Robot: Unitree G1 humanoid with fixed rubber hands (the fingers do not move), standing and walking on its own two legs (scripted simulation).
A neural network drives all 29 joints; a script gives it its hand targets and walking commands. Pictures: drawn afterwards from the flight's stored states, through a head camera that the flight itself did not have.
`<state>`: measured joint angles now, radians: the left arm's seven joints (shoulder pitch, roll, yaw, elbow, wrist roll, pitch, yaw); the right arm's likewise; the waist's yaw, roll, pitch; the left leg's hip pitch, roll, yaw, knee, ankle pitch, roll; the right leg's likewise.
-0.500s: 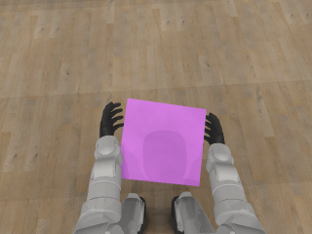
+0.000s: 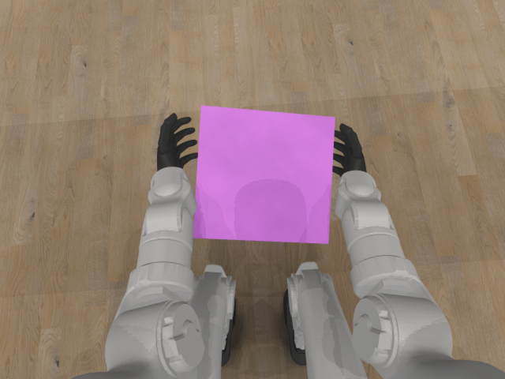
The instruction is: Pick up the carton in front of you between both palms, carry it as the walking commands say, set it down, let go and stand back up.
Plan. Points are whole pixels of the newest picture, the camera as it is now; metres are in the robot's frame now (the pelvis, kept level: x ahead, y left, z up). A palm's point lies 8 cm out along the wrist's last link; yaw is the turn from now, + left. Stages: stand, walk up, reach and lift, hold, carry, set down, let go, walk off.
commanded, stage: set down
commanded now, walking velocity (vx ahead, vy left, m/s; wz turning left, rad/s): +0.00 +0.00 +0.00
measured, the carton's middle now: (256, 179) +0.45 +0.00 -0.17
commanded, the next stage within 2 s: none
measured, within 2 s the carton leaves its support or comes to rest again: rests again in 1.28 s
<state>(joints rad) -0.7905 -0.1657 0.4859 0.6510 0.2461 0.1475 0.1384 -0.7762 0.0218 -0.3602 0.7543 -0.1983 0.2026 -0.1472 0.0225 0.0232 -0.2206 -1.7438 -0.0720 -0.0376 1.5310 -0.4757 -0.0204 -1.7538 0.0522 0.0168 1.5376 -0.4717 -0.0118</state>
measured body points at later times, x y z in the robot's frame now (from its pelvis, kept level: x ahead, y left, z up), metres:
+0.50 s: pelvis -0.02 +0.00 -0.11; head +0.28 -0.01 +0.22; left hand +0.48 +0.14 -0.22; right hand +0.49 -0.15 -0.24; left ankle +0.09 +0.12 -0.53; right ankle +0.09 -0.11 -0.53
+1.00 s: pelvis -0.02 +0.00 -0.18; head +0.32 -0.03 +0.11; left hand +0.50 +0.15 -0.32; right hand +0.52 -0.14 -0.34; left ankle +0.09 +0.12 -0.53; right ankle +0.09 -0.11 -0.53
